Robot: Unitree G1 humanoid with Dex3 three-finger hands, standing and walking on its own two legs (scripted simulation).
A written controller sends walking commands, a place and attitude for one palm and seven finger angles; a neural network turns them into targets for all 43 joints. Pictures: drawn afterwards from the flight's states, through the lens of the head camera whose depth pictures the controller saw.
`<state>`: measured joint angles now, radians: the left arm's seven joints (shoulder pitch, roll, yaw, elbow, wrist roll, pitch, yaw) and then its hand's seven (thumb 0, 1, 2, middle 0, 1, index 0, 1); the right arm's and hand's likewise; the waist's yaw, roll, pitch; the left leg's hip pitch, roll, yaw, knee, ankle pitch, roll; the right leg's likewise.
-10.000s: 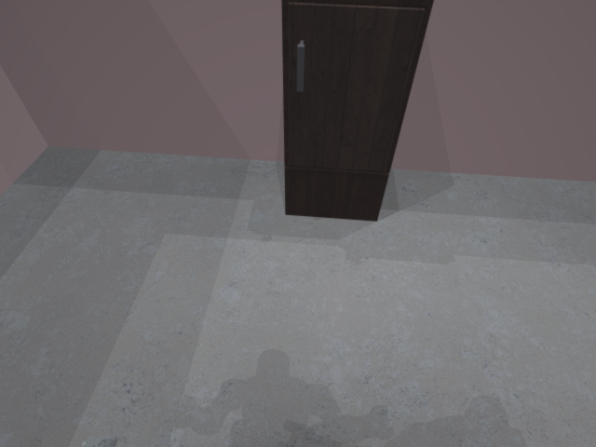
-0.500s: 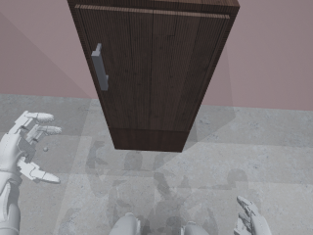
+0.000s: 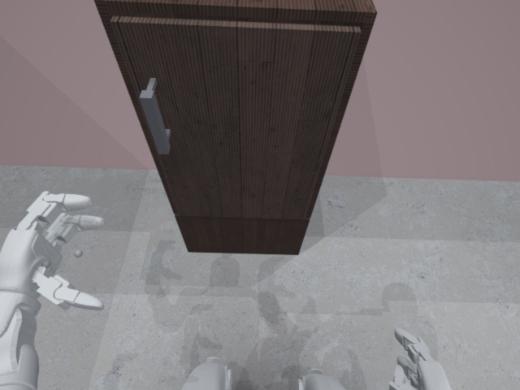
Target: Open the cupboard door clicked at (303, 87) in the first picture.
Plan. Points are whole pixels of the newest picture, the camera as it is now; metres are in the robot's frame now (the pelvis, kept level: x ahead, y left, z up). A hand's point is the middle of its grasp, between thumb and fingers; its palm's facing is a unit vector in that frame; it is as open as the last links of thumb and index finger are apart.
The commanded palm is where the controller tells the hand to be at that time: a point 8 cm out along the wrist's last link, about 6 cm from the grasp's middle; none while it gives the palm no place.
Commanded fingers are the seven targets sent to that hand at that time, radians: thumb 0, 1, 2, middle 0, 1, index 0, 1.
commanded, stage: move the hooked fingers beside the handle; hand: left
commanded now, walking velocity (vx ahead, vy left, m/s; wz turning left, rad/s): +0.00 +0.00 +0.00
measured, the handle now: (158, 117) +0.58 +0.23 +0.04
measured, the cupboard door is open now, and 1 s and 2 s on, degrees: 0 0 0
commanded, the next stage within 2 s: none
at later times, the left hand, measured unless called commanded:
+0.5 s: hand (94, 209) +0.36 +0.28 +0.05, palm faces +0.05 -1.00 -0.04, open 14.0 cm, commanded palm +0.34 +0.33 +0.05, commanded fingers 0.00 -0.50 0.30 -0.30 -1.20 -0.30 -1.20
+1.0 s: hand (105, 170) +0.44 +0.29 +0.04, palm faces +0.02 -1.00 -0.01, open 14.0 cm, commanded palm +0.42 +0.33 +0.04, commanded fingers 0.00 -0.50 0.30 -0.30 -1.20 -0.30 -1.20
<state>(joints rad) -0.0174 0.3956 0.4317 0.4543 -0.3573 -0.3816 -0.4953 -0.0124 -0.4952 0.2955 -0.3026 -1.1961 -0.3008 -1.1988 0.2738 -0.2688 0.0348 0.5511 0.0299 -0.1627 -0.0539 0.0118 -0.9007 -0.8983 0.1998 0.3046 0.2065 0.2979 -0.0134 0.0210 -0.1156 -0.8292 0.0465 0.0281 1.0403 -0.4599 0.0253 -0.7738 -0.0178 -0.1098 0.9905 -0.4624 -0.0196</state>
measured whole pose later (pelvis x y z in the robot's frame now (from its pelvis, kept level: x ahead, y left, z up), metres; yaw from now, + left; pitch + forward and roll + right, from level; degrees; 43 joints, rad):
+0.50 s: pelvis +0.00 -0.01 -0.01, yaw -1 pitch +17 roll -2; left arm -0.33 0.51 0.51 0.77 -0.30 -0.37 -0.53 -0.01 -0.49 0.30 -0.30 -1.20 -0.30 -1.20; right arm 0.29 -0.29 0.03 0.58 0.03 -0.13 -0.06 0.01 -0.90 -0.90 0.20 0.30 0.21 0.30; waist -0.05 0.01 -0.12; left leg -0.90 0.07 0.03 1.08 -0.47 0.01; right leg -0.86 0.00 -0.11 1.04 -0.48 -0.04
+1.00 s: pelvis +0.00 +0.01 -0.02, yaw -2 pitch +21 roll -4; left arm -0.64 0.62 0.55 1.05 -0.20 -0.41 -0.52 -0.01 -0.50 0.30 -0.30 -1.20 -0.30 -1.20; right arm 0.33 -0.28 0.04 0.61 0.01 -0.03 -0.04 0.01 -0.90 -0.90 0.20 0.30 0.21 0.30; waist -0.11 0.00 -0.12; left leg -1.02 0.07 0.04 1.13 -0.48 0.04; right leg -0.96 0.00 -0.09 1.06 -0.46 -0.01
